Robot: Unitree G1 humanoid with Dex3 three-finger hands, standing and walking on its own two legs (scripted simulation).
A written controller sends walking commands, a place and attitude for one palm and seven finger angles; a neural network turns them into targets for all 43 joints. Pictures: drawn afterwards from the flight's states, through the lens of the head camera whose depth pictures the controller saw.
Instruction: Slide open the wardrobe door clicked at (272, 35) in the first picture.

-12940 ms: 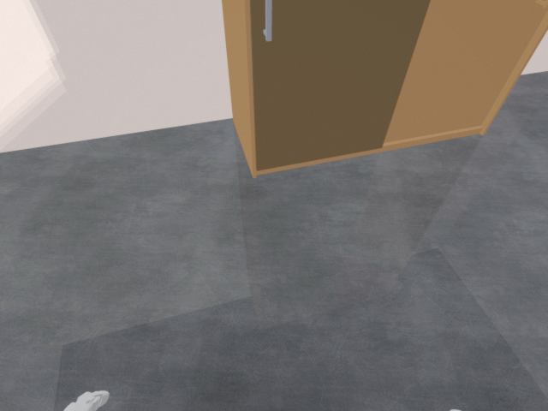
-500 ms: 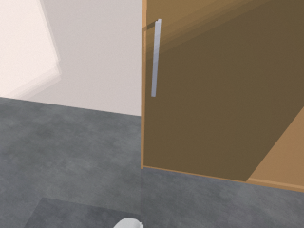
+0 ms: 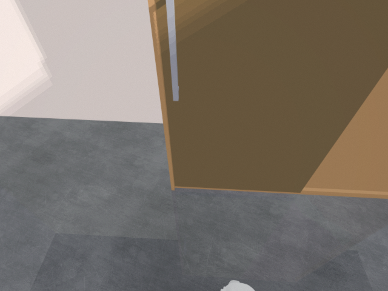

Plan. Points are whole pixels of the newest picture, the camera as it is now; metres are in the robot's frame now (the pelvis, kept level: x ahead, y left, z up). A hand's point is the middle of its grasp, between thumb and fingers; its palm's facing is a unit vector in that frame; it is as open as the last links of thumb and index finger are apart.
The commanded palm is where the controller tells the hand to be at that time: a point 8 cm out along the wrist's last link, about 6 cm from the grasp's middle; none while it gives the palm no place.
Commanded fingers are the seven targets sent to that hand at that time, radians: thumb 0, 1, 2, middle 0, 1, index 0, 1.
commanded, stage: come to a stop and stand still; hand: left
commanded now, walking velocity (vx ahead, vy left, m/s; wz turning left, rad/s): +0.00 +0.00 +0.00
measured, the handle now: (174, 53) +0.75 +0.06 +0.12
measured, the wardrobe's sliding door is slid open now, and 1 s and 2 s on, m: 0.00 0.00 0.00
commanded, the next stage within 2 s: look again from close up in 0.80 s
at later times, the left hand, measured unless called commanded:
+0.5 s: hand out of the picture +0.09 +0.15 -0.18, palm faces +0.09 -0.97 -0.21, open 7.3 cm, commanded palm none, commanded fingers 0.00 0.90 0.90 -0.20 -0.30 -0.20 -0.30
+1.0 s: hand out of the picture +0.05 +0.13 -0.18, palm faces +0.04 -0.98 -0.17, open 7.3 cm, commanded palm none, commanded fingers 0.00 0.90 0.90 -0.20 -0.30 -0.20 -0.30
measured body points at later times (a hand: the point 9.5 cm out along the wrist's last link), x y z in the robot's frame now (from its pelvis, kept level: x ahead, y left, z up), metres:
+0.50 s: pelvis +0.04 -0.04 -0.01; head +0.06 -0.03 +0.44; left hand +0.08 +0.20 -0.17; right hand +0.13 -0.26 -0.16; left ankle +0.06 +0.07 -0.74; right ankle +0.07 -0.13 -0.74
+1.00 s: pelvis +0.06 -0.03 +0.00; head +0.07 -0.04 +0.45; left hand +0.05 +0.18 -0.16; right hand +0.07 -0.26 -0.16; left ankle +0.06 +0.07 -0.74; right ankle +0.07 -0.13 -0.74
